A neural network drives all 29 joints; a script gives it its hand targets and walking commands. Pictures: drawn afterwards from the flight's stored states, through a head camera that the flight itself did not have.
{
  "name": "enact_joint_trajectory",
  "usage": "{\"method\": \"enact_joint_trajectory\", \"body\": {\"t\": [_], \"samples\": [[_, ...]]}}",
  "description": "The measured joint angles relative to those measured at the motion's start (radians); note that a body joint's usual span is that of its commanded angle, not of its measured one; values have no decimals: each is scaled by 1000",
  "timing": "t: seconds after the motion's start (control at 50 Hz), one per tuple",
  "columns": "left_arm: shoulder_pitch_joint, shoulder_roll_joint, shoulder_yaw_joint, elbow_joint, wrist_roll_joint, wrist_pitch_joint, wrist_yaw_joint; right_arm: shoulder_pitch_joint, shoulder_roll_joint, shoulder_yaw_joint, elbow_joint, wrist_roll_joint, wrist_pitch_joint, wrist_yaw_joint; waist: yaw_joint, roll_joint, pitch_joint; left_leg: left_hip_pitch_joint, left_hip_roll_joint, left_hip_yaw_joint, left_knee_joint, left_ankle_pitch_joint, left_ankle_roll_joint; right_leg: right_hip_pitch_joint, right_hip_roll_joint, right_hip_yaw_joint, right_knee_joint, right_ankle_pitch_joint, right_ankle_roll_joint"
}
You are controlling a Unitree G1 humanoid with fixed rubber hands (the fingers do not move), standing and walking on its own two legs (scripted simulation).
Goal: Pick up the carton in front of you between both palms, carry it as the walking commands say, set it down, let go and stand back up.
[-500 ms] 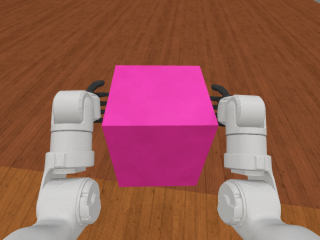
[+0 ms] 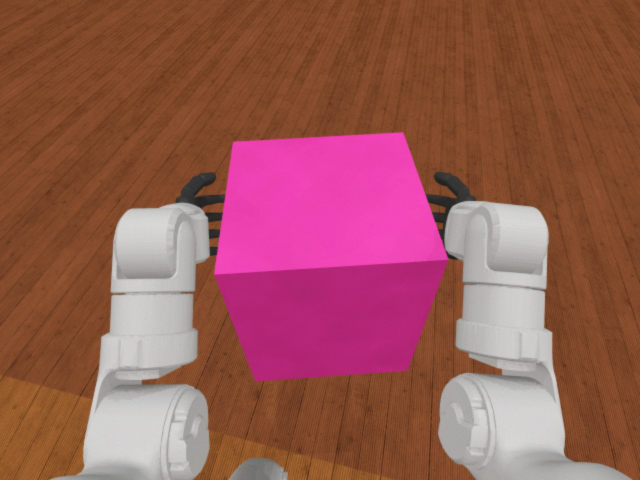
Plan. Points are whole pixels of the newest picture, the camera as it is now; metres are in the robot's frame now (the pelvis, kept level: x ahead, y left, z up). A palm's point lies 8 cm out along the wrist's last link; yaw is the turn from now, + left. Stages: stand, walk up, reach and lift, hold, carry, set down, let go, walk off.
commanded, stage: carry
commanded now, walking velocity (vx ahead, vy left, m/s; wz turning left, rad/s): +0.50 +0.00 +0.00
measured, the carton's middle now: (325, 263) +0.38 +0.04 +0.06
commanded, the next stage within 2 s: none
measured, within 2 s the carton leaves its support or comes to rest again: neither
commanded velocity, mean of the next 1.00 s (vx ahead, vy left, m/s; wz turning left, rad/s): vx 0.50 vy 0.00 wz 0.00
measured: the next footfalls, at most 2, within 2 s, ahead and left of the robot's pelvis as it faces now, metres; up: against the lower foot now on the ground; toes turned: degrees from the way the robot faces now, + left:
left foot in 0.22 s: +0.35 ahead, +0.13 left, +0.03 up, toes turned +7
right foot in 0.68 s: +0.63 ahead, -0.07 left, +0.03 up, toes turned -8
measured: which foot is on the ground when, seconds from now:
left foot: up 0.00-0.20, down 0.22-0.68, up 0.70-1.00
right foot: down 0.00-0.24, up 0.26-0.66, down 0.68-1.00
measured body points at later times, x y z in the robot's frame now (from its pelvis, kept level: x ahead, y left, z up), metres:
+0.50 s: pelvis +0.32 +0.05 +0.06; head +0.35 +0.06 +0.51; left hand +0.73 +0.16 +0.22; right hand +0.69 -0.14 +0.22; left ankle +0.31 +0.13 -0.68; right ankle +0.40 -0.08 -0.61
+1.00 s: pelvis +0.63 +0.00 +0.07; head +0.68 -0.01 +0.52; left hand +1.00 +0.17 +0.17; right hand +1.01 -0.14 +0.17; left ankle +0.74 +0.15 -0.63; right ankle +0.59 -0.07 -0.68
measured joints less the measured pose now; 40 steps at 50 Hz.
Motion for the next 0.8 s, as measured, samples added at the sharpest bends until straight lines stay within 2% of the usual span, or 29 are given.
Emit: {"method": "enact_joint_trajectory", "body": {"t": [0.08,0.14,0.18,0.22,0.24,0.28,0.3,0.32,0.34,0.38,0.44,0.54,0.64,0.68,0.7,0.76,0.8], "samples": [[-12,6,7,-37,-30,-13,10,-1,16,-8,-72,-18,4,2,15,-5,7,-147,29,38,-164,4,-3,121,-13,7,-95,-30,13],[-41,10,16,-40,-37,-18,12,-7,14,-7,-105,-22,6,4,5,-8,-15,-152,45,70,-436,53,-10,207,-23,13,-153,-63,36],[-63,14,21,-22,-36,-15,12,-14,9,-4,-98,-22,8,6,-11,-19,-41,-105,35,110,-608,83,-5,263,-41,22,-170,-100,59],[-81,30,27,6,-31,-6,6,-33,7,5,-54,-22,1,7,-50,-44,-61,-23,1,166,-723,141,9,294,-82,35,-107,-162,77],[-84,40,33,20,-27,-4,1,-42,9,16,-24,-24,-10,7,-73,-57,-63,-4,-11,184,-702,129,11,268,-111,48,1,-152,79],[-78,51,46,48,-16,-1,-15,-44,13,40,26,-31,-21,7,-132,-37,-66,31,-18,185,-681,115,29,154,-81,128,326,-102,82],[-76,48,49,63,-4,5,-18,-34,12,52,36,-26,-17,4,-155,-25,-63,54,-16,182,-697,169,45,89,-54,154,477,-84,76],[-75,42,53,70,6,14,-20,-20,7,60,39,-15,-11,2,-174,-15,-60,80,-10,180,-720,239,55,30,-34,161,584,-56,67],[-74,35,56,72,17,23,-20,-4,1,68,35,0,-5,0,-189,-11,-57,111,-7,177,-744,252,54,-24,-24,161,643,-25,58],[-72,21,60,57,35,40,-21,12,-9,77,21,28,4,-9,-208,-9,-48,175,-6,174,-797,216,43,-116,-22,156,658,24,46],[-81,12,68,13,48,54,-21,-2,-20,75,-2,56,8,-21,-223,-7,-38,254,-4,173,-870,181,34,-226,-37,146,564,61,48],[-98,12,86,-18,55,54,-23,-47,-16,57,8,55,-6,-24,-217,-13,-60,372,-7,167,-950,131,10,-284,-68,125,246,202,58],[-87,23,90,45,53,42,-30,-53,-3,54,73,32,-11,-24,-179,-15,-108,502,5,152,-952,18,-36,-157,-50,58,-83,359,41],[-92,23,80,86,51,28,-31,-50,-13,54,91,28,-9,-19,-154,-11,-117,503,23,137,-820,-53,-51,-79,-35,24,-144,393,24],[-87,16,72,102,53,11,-32,-47,-22,53,101,28,-16,-16,-137,7,-111,461,37,110,-689,-45,-53,-81,-25,11,-94,366,11],[-47,-4,47,129,58,-14,-31,-13,-28,45,120,27,-24,-9,-102,8,-86,277,1,39,-304,-26,-39,-42,-23,4,-53,261,-8],[0,-9,38,111,49,-17,-30,12,-16,49,117,17,-23,-10,-91,4,-67,171,0,43,-232,25,-34,9,-23,4,-101,252,2]]}}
